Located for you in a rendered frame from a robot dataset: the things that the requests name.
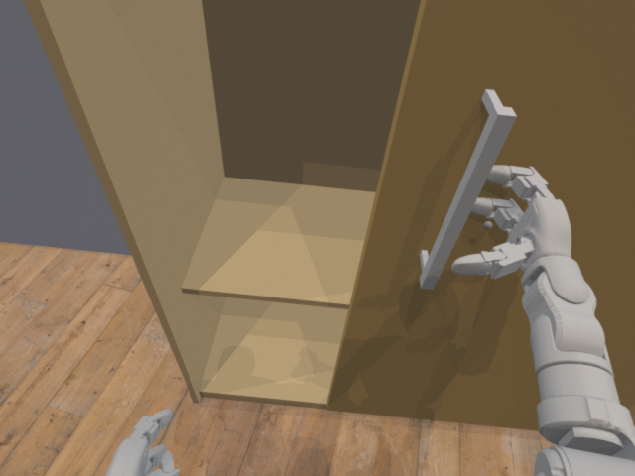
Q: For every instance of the robot right hand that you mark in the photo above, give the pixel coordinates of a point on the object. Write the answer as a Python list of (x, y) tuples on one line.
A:
[(545, 225)]

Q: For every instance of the robot left hand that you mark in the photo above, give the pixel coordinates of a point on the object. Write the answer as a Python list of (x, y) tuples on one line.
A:
[(133, 457)]

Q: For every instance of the right robot upper arm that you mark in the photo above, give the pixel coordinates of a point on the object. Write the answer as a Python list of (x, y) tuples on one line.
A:
[(563, 461)]

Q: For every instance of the handle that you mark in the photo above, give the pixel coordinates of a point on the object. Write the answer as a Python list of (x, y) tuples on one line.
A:
[(489, 145)]

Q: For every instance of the robot right forearm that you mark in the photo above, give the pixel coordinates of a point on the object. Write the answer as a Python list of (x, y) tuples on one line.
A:
[(579, 407)]

